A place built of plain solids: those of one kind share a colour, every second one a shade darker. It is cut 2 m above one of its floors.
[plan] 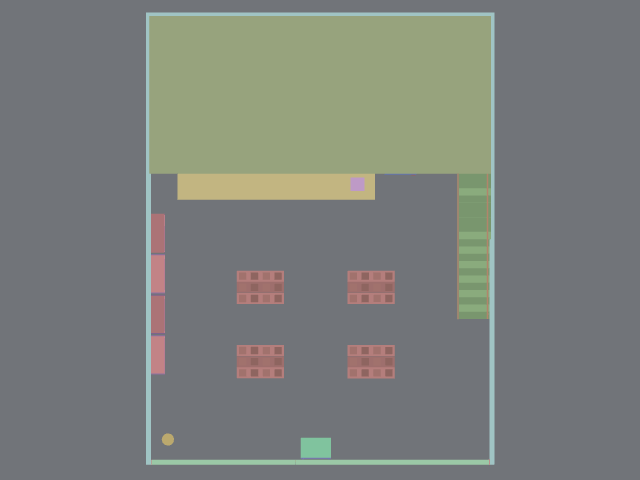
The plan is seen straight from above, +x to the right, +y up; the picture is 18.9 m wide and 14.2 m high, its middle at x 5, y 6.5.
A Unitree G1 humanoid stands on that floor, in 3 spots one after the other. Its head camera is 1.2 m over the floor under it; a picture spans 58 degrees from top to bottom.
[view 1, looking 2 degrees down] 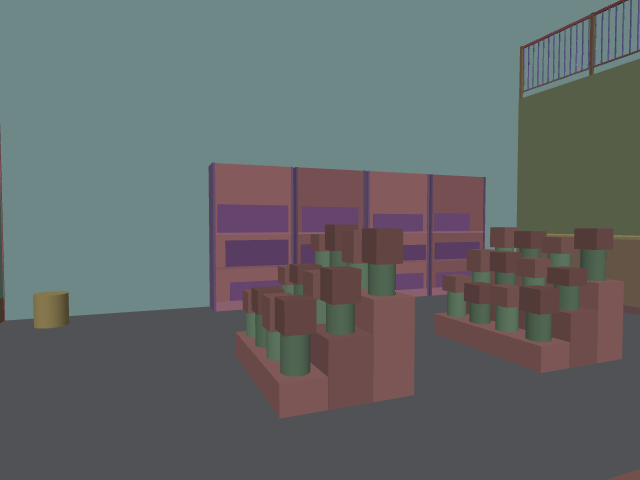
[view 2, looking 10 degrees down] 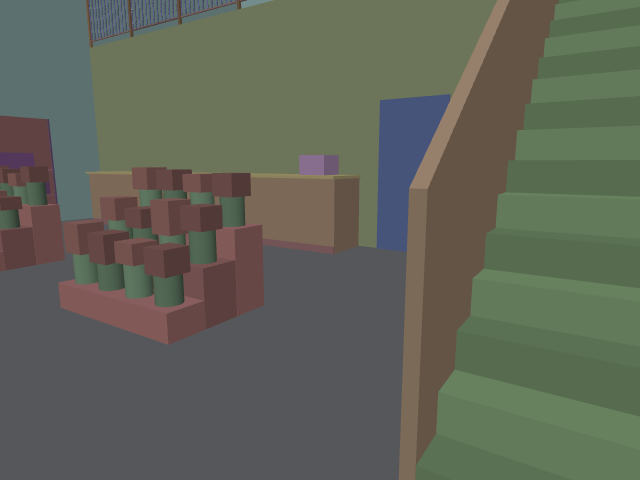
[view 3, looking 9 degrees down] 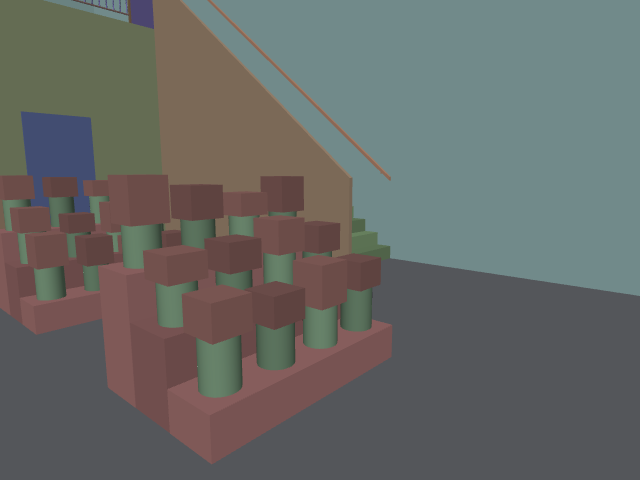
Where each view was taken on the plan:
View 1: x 6.48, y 1.65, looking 158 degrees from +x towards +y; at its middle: bunch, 3.95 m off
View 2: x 9.56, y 2.86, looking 123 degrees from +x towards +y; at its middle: counter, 5.92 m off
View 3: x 4.88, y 1.00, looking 41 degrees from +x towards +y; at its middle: bunch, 2.76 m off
